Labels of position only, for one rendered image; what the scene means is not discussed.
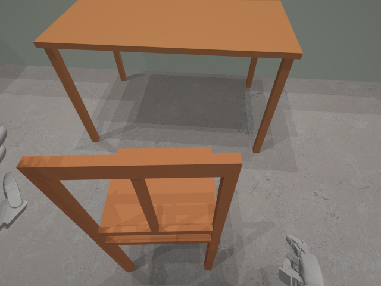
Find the table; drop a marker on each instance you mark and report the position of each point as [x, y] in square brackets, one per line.
[235, 28]

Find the chair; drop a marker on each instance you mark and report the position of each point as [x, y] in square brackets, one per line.
[155, 196]

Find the left robot hand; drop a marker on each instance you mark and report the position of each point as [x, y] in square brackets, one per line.
[14, 205]

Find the right robot hand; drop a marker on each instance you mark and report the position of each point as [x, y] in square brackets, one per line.
[304, 271]

